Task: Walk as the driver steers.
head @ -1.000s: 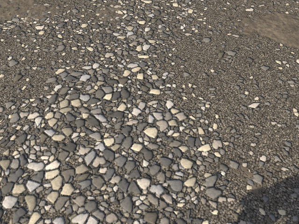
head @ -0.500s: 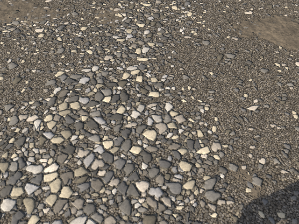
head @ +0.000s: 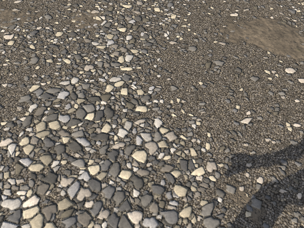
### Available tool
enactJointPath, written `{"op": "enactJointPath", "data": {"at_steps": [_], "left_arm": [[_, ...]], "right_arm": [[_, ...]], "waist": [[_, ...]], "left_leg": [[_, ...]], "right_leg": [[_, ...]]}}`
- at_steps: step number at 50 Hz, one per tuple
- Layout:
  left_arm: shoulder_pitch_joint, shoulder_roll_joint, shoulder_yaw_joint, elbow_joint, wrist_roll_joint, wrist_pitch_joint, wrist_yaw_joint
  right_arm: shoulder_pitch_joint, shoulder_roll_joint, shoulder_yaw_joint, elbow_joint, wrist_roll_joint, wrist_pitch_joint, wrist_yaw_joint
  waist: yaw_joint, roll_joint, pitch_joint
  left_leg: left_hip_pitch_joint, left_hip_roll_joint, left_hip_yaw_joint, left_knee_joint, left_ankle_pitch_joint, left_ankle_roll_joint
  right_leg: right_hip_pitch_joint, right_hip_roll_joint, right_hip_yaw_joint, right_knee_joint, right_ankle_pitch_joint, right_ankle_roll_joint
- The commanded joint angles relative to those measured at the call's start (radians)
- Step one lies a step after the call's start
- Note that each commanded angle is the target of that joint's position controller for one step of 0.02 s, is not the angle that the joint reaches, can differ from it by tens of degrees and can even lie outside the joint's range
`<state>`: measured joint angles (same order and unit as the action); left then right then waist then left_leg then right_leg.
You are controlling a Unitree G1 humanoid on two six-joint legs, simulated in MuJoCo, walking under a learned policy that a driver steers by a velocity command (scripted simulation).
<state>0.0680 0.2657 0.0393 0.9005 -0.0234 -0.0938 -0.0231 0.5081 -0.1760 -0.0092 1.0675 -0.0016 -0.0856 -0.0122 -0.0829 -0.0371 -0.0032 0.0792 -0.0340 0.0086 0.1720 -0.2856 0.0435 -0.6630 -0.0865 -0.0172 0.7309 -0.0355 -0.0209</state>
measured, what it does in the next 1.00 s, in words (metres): walks ahead: right foot, then left foot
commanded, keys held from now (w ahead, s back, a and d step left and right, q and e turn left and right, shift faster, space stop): w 0.82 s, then w+e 0.18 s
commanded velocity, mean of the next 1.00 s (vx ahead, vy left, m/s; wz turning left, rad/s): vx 0.49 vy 0.00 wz -0.03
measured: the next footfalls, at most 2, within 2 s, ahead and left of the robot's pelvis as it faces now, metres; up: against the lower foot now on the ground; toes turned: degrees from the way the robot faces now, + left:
right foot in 0.16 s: +0.29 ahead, -0.13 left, +0.00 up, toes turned -2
left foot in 0.70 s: +0.60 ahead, +0.11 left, +0.00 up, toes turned +3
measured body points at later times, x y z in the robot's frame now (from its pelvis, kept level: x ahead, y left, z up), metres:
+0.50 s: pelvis +0.29 -0.05 +0.00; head +0.31 -0.05 +0.45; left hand +0.28 +0.22 -0.14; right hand +0.46 -0.30 -0.11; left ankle +0.47 +0.14 -0.68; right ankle +0.25 -0.13 -0.74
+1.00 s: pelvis +0.59 +0.02 +0.01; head +0.60 +0.03 +0.46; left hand +0.72 +0.28 -0.12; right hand +0.60 -0.25 -0.13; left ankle +0.56 +0.11 -0.74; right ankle +0.71 -0.17 -0.67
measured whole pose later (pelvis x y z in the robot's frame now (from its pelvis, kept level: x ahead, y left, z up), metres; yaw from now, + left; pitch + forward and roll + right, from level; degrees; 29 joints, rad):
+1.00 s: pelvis +0.59 +0.02 +0.01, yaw -3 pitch +1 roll +1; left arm 0.17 0.28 0.07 0.91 -0.02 -0.06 0.00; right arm 0.32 -0.24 -0.06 0.95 -0.02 -0.11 0.01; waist -0.04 -0.05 0.00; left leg -0.08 -0.05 0.11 0.23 -0.17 0.06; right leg -0.70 -0.11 0.08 0.92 -0.06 -0.03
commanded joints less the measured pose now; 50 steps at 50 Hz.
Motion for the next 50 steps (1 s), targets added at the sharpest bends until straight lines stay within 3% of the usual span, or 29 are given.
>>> {"op": "enactJointPath", "data": {"at_steps": [1, 4, 6, 7, 8, 9, 10, 11, 12, 13, 15, 16, 18, 21, 24, 29, 31, 33, 34, 35, 36, 37, 38, 39, 40, 41, 42, 44, 50], "left_arm": [[-0.194, 0.018, -0.011, -0.117, -0.007, -0.014, -0.013], [-0.195, 0.055, -0.001, -0.14, -0.008, -0.021, -0.025], [-0.069, 0.108, 0.026, -0.116, -0.007, -0.022, -0.023], [0.099, 0.147, 0.051, -0.066, -0.011, -0.018, -0.016], [0.283, 0.198, 0.069, -0.023, -0.005, -0.011, -0.005], [0.398, 0.28, 0.088, 0.008, 0.02, -0.004, -0.005], [0.372, 0.2, 0.062, 0.011, 0.018, -0.002, -0.009], [0.264, 0.15, 0.047, -0.001, 0.011, -0.007, -0.008], [0.166, 0.116, 0.036, -0.025, 0.011, -0.012, -0.01], [0.108, 0.091, 0.029, -0.032, 0.022, -0.017, -0.016], [0.076, 0.054, 0.019, -0.019, 0.033, -0.025, -0.024], [0.094, 0.056, 0.019, -0.007, 0.029, -0.028, -0.024], [0.131, 0.083, 0.024, 0.015, 0.028, -0.032, -0.013], [0.195, 0.115, 0.03, 0.033, 0.026, -0.025, 0.011], [0.248, 0.13, 0.032, 0.043, 0.017, -0.016, 0.023], [0.355, 0.142, 0.037, 0.083, 0.004, 0.005, 0.028], [0.361, 0.152, 0.043, 0.09, 0.003, 0.017, 0.032], [0.33, 0.168, 0.049, 0.081, 0.004, 0.028, 0.033], [0.309, 0.159, 0.045, 0.074, 0.008, 0.034, 0.033], [0.308, 0.126, 0.029, 0.055, 0.019, 0.034, 0.033], [0.429, 0.007, -0.007, 0.038, 0.023, 0.015, 0.022], [0.414, 0.028, -0.006, 0.053, 0.009, -0.013, 0.017], [0.316, 0.128, 0.021, 0.025, -0.02, -0.029, 0.013], [0.245, 0.135, 0.022, 0.006, -0.026, -0.036, 0.016], [0.211, 0.124, 0.026, 0.002, -0.012, -0.032, 0.022], [0.221, 0.112, 0.033, 0.006, -0.001, -0.019, 0.027], [0.249, 0.083, 0.031, 0.017, -0.001, -0.002, 0.027], [0.267, 0.048, 0.028, 0.024, -0.004, 0.023, 0.029], [0.102, 0.046, 0.037, -0.037, 0.003, 0.024, 0.019]], "right_arm": [[0.054, -0.189, -0.038, -0.028, 0.011, -0.007, -0.012], [0.035, -0.198, -0.049, -0.029, 0.019, 0.0, -0.014], [0.004, -0.223, -0.06, -0.043, 0.008, 0.012, -0.014], [-0.012, -0.216, -0.058, -0.052, 0.001, 0.022, -0.012], [-0.026, -0.198, -0.047, -0.078, -0.009, 0.023, -0.009], [0.109, -0.043, -0.008, -0.089, -0.005, 0.002, 0.006], [0.079, -0.086, -0.015, -0.071, 0.017, -0.03, 0.015], [-0.034, -0.163, -0.039, -0.114, 0.048, -0.047, 0.018], [-0.113, -0.182, -0.042, -0.134, 0.052, -0.054, 0.011], [-0.144, -0.178, -0.05, -0.139, 0.04, -0.051, 0.001], [-0.1, -0.135, -0.055, -0.131, 0.026, -0.02, -0.008], [-0.091, -0.115, -0.054, -0.131, 0.024, -0.008, -0.01], [-0.147, -0.128, -0.061, -0.159, 0.016, 0.003, -0.014], [-0.29, -0.139, -0.065, -0.211, 0.005, -0.002, -0.011], [-0.412, -0.116, -0.054, -0.246, 0.008, -0.014, 0.003], [-0.563, -0.121, -0.043, -0.304, 0.023, -0.022, 0.033], [-0.572, -0.139, -0.046, -0.323, 0.024, -0.028, 0.045], [-0.492, -0.178, -0.062, -0.312, 0.025, -0.033, 0.049], [-0.36, -0.214, -0.084, -0.273, 0.023, -0.033, 0.046], [-0.169, -0.277, -0.108, -0.225, 0.015, -0.032, 0.038], [-0.035, -0.386, -0.136, -0.195, -0.004, -0.026, 0.034], [-0.021, -0.311, -0.113, -0.19, 0.003, -0.022, 0.037], [-0.106, -0.252, -0.092, -0.202, 0.01, -0.023, 0.036], [-0.198, -0.219, -0.081, -0.225, 0.009, -0.023, 0.033], [-0.263, -0.19, -0.072, -0.233, 0.003, -0.023, 0.037], [-0.296, -0.165, -0.064, -0.235, -0.005, -0.027, 0.04], [-0.307, -0.155, -0.063, -0.229, -0.009, -0.029, 0.043], [-0.288, -0.173, -0.07, -0.209, -0.009, -0.039, 0.04], [-0.244, -0.202, -0.077, -0.177, -0.014, -0.039, 0.007]], "waist": [[-0.001, 0.134, 0.165], [0.043, 0.138, 0.143], [0.124, 0.177, 0.027], [0.206, 0.177, -0.076], [0.278, 0.133, -0.203], [0.208, -0.153, -0.39], [0.219, -0.17, -0.404], [0.19, -0.134, -0.201], [0.158, -0.031, -0.099], [0.12, 0.02, -0.042], [0.058, -0.026, -0.016], [0.049, -0.031, -0.003], [0.045, -0.029, 0.038], [0.078, -0.005, 0.066], [0.116, -0.004, 0.073], [0.164, 0.0, 0.1], [0.148, -0.01, 0.092], [0.09, -0.039, 0.035], [0.018, -0.036, -0.047], [-0.054, -0.001, -0.186], [-0.027, 0.229, -0.354], [-0.037, 0.278, -0.417], [-0.027, 0.222, -0.257], [0.0, 0.154, -0.154], [0.03, 0.096, -0.078], [0.067, 0.106, -0.045], [0.089, 0.121, -0.036], [0.105, 0.113, -0.012], [0.074, 0.096, 0.045]], "left_leg": [[-0.126, 0.237, -0.11, -0.097, 0.318, 0.134], [-0.013, 0.279, -0.091, -0.029, 0.488, 0.11], [0.035, 0.278, -0.063, 0.146, 0.868, 0.084], [-0.005, 0.239, -0.032, 0.339, 0.972, 0.06], [-0.219, 0.202, -0.022, 0.613, 0.76, 0.034], [-0.606, 0.006, -0.016, 1.032, 0.116, -0.033], [-0.717, -0.014, -0.161, 1.188, -0.248, -0.012], [-0.815, 0.047, -0.139, 1.238, -0.199, 0.007], [-0.785, 0.105, -0.11, 1.199, -0.099, 0.016], [-0.733, 0.143, -0.093, 1.136, -0.032, 0.016], [-0.618, 0.186, -0.097, 1.055, 0.017, 0.015], [-0.607, 0.192, -0.087, 1.027, 0.018, 0.01], [-0.658, 0.204, -0.074, 0.95, 0.075, -0.009], [-0.766, 0.209, -0.066, 0.755, 0.245, -0.035], [-0.729, 0.17, -0.028, 0.536, 0.391, -0.037], [-0.751, 0.131, -0.016, 0.378, 0.366, -0.023], [-0.742, 0.12, -0.018, 0.344, 0.288, 0.001], [-0.601, 0.077, 0.015, 0.322, 0.215, 0.032], [-0.418, 0.043, 0.044, 0.304, 0.221, 0.058], [-0.119, 0.119, -0.035, 0.346, 0.247, 0.11], [0.306, 0.385, -0.489, 0.307, 0.109, 0.273], [0.362, 0.446, -0.761, 0.148, 0.03, 0.309], [0.243, 0.408, -0.619, 0.136, 0.011, 0.246], [0.088, 0.369, -0.472, 0.117, 0.084, 0.212], [-0.059, 0.328, -0.368, 0.079, 0.167, 0.195], [-0.155, 0.29, -0.293, 0.044, 0.212, 0.176], [-0.209, 0.275, -0.246, 0.011, 0.221, 0.171], [-0.258, 0.268, -0.165, -0.033, 0.279, 0.182], [-0.218, 0.242, 0.023, -0.076, 0.339, 0.138]], "right_leg": [[0.016, 0.042, -0.04, -0.135, 0.073, -0.004], [0.059, 0.053, -0.022, -0.204, 0.041, -0.047], [0.249, 0.109, -0.055, -0.19, -0.014, -0.084], [0.459, 0.135, -0.07, -0.197, -0.014, -0.112], [0.776, 0.003, 0.076, -0.165, -0.045, -0.164], [1.133, -0.274, 0.593, -0.27, -0.316, -0.335], [1.104, -0.302, 0.824, -0.451, -0.405, -0.334], [0.942, -0.27, 0.665, -0.469, -0.39, -0.276], [0.756, -0.235, 0.508, -0.493, -0.278, -0.245], [0.605, -0.196, 0.399, -0.521, -0.169, -0.225], [0.454, -0.132, 0.266, -0.576, -0.101, -0.209], [0.419, -0.122, 0.232, -0.598, -0.079, -0.218], [0.39, -0.115, 0.184, -0.633, -0.048, -0.232], [0.447, -0.11, 0.151, -0.646, 0.002, -0.225], [0.479, -0.082, 0.091, -0.643, 0.03, -0.192], [0.649, -0.139, 0.093, -0.585, 0.034, -0.183], [0.723, -0.173, 0.105, -0.534, 0.096, -0.169], [0.751, -0.172, 0.093, -0.429, 0.322, -0.145], [0.725, -0.128, 0.055, -0.27, 0.471, -0.122], [0.575, -0.075, 0.014, -0.02, 0.388, -0.09], [0.153, 0.089, -0.036, 0.394, -0.025, -0.013], [-0.005, 0.141, 0.109, 0.553, -0.528, -0.015], [-0.097, 0.074, 0.136, 0.618, -0.489, -0.036], [-0.093, 0.018, 0.104, 0.586, -0.395, -0.045], [-0.054, -0.019, 0.085, 0.515, -0.323, -0.04], [0.011, -0.051, 0.09, 0.455, -0.275, -0.038], [0.061, -0.061, 0.09, 0.43, -0.248, -0.033], [0.067, -0.067, 0.087, 0.394, -0.204, -0.02], [-0.025, -0.029, 0.107, 0.092, 0.103, -0.005]]}}
Keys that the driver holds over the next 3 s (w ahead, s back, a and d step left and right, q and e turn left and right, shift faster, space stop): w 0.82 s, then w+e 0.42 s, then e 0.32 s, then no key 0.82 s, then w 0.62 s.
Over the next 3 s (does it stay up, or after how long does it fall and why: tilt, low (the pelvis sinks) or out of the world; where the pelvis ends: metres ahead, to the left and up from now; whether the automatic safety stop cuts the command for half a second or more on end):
stays up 1.15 -0.17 0.00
